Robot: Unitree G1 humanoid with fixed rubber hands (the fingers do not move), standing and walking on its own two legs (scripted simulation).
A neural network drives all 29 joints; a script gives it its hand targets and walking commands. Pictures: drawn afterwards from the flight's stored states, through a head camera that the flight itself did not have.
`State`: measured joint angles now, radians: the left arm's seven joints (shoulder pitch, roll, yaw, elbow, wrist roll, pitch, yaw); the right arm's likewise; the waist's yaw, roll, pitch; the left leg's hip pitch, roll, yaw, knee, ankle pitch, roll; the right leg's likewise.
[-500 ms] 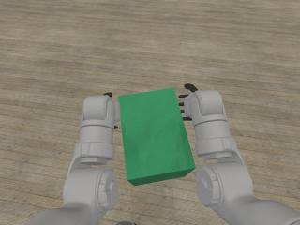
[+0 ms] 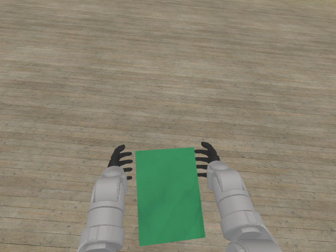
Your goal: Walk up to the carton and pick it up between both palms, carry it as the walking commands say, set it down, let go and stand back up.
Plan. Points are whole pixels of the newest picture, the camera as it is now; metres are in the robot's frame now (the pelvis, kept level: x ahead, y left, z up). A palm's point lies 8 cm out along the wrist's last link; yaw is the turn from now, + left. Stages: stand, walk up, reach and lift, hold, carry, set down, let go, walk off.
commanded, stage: set down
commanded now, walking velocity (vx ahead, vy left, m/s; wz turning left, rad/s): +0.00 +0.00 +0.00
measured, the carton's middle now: (164, 192) +0.30 +0.02 -0.08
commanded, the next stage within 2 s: none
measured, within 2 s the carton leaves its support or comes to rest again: neither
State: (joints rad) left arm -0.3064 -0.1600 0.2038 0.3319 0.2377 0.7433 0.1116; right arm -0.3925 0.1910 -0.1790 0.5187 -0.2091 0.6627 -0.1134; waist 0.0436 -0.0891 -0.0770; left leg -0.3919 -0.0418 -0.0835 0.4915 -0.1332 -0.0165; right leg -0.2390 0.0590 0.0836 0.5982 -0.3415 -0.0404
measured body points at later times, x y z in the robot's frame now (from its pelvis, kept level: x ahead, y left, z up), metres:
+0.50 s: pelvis +0.01 +0.03 -0.01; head +0.07 +0.06 +0.43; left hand +0.34 +0.17 -0.06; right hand +0.36 -0.08 -0.04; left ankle +0.11 +0.12 -0.73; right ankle -0.01 -0.10 -0.73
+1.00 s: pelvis +0.00 +0.02 -0.05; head +0.19 +0.04 +0.36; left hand +0.35 +0.16 -0.16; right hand +0.37 -0.09 -0.14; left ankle +0.11 +0.12 -0.73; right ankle -0.01 -0.11 -0.73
